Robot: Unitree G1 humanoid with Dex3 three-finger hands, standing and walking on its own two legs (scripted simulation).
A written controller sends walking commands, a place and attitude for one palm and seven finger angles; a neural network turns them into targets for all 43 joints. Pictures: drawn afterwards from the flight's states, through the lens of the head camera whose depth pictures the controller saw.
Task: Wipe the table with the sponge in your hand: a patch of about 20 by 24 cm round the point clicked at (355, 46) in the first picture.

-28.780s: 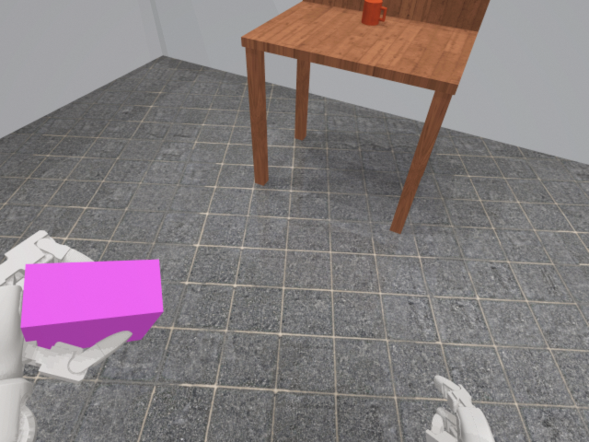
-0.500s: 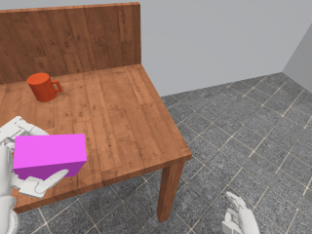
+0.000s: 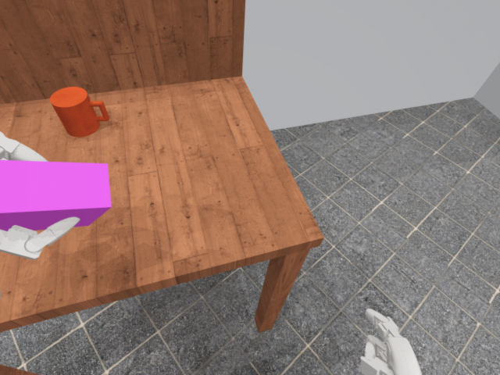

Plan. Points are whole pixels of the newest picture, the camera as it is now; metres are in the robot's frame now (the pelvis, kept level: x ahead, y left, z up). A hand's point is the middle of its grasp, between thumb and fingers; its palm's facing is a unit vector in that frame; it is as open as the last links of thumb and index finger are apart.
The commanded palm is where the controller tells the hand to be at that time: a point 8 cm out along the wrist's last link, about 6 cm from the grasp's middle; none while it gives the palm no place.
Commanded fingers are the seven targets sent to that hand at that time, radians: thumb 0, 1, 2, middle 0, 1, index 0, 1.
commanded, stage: look again from close up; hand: left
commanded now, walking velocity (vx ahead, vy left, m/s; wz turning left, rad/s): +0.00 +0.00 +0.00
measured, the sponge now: (64, 199) +0.27 +0.28 +0.16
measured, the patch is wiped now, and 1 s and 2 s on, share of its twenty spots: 0.00 0.00 0.00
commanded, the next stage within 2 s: shuffle to correct the standing spot in 0.12 s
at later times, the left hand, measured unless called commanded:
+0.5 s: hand (70, 199) +0.27 +0.26 +0.16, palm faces +0.30 -0.85 -0.44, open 9.7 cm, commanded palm +0.20 +0.31 +0.18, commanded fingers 0.00 0.10 1.30 -1.20 -1.60 -1.20 -1.60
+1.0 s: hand out of the picture +0.16 +0.30 +0.15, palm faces +0.33 -0.83 -0.45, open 9.7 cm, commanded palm +0.09 +0.34 +0.18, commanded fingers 0.00 0.10 1.30 -1.20 -1.60 -1.20 -1.60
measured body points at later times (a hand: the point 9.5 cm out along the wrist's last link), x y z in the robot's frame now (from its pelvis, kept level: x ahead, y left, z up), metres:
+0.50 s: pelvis +0.04 +0.03 -0.01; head +0.10 +0.06 +0.44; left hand +0.24 +0.31 +0.19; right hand +0.24 -0.19 -0.07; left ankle +0.04 +0.08 -0.74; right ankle +0.01 -0.12 -0.74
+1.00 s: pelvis -0.07 +0.06 -0.02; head -0.02 +0.09 +0.43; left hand +0.14 +0.35 +0.17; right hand +0.10 -0.19 -0.09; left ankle -0.08 +0.20 -0.74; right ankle +0.01 -0.11 -0.74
